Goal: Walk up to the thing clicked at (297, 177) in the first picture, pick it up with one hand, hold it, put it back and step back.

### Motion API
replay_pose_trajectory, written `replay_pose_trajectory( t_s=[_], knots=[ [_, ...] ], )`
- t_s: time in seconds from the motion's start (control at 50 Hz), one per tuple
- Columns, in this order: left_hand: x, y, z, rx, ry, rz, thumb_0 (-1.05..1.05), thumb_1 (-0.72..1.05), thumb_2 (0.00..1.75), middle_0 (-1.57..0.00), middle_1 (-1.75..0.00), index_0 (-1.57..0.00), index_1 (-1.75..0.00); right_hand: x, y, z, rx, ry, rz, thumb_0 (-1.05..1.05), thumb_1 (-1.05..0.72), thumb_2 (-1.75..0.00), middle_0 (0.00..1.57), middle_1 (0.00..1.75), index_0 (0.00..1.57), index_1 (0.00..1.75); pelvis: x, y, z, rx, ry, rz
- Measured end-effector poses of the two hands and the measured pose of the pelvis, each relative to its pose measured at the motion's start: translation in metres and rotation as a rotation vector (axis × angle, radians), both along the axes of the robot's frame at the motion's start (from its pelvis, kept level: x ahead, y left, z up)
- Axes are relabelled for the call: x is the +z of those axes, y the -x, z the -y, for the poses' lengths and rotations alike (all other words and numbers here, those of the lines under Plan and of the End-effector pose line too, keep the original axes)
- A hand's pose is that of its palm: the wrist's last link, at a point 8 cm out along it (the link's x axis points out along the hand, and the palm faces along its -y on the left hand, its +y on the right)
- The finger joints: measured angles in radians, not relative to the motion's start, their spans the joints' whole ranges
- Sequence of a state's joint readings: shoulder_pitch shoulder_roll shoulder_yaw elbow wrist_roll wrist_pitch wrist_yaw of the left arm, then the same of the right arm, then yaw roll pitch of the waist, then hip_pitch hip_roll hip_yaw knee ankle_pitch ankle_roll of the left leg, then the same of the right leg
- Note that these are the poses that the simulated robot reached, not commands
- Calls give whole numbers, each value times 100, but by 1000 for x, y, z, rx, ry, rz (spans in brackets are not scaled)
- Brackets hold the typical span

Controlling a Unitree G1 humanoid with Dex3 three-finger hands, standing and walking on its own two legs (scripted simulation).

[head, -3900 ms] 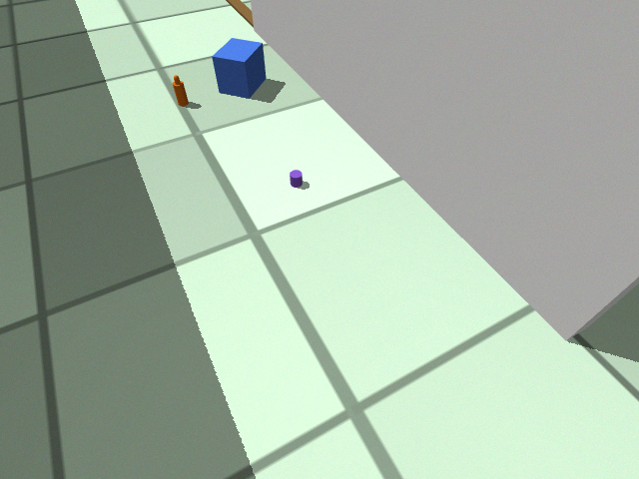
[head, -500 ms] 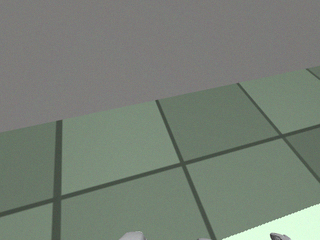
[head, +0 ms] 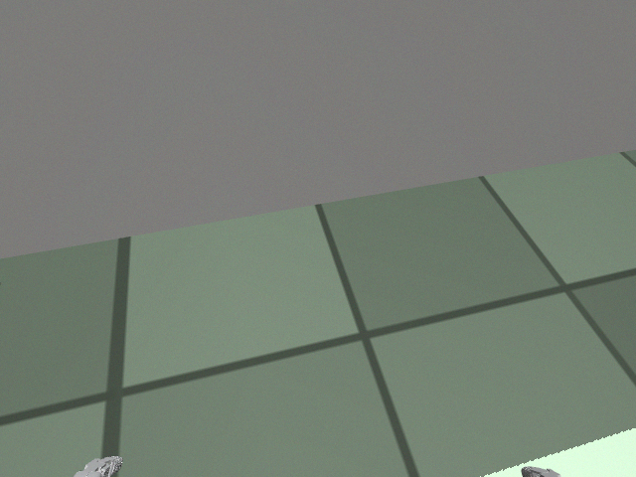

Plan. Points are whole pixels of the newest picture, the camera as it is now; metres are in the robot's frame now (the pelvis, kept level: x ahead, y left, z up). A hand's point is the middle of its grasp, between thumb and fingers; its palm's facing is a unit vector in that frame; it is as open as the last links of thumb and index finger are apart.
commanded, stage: walk up
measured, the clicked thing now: out of the picture -0.17 -1.42 -0.74
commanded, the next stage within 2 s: stand in 0.20 s
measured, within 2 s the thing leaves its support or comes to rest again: neither
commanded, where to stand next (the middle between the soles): +0.06 -0.01 m, yaw -4 degrees
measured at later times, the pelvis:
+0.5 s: pelvis +0.00 -0.01 +0.01, yaw -2 degrees
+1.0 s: pelvis +0.00 -0.02 +0.01, yaw -3 degrees
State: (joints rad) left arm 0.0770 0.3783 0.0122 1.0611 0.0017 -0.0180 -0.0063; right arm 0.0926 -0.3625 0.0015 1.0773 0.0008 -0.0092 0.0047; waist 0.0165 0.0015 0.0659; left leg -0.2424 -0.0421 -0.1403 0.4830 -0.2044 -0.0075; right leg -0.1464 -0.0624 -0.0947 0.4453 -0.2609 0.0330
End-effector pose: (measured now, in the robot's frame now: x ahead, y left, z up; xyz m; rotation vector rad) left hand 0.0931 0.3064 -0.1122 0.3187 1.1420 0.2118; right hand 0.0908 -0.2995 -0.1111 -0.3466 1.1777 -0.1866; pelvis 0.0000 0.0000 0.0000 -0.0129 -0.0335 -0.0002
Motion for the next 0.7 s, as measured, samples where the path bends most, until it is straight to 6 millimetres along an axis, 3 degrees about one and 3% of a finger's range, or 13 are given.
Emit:
replay_pose_trajectory(
  t_s=[0.16, 0.34, 0.7],
  knots=[
    [0, 1, 5, 20, 10, -16, 0, 91, 90, -21, -30, -21, -30, 2, -8, 1, 0, 0, -7, 0, -90, -90, 20, 29, 20, 30, 3, -3, 2, 9, 0, 3],
    [-2, 16, 9, 31, 11, -77, 0, 91, 90, -21, -30, -21, -30, 3, -6, 1, -19, -11, -5, 0, -90, -90, 20, 29, 20, 30, 6, -4, 5, -19, -7, 12],
    [0, 22, 23, 2, 8, -105, 0, 91, 90, -21, -30, -21, -30, -2, 21, 12, -67, -27, -43, 0, -90, -90, 20, 29, 20, 30, 8, 0, 14, -42, -11, 15]
  ],
)
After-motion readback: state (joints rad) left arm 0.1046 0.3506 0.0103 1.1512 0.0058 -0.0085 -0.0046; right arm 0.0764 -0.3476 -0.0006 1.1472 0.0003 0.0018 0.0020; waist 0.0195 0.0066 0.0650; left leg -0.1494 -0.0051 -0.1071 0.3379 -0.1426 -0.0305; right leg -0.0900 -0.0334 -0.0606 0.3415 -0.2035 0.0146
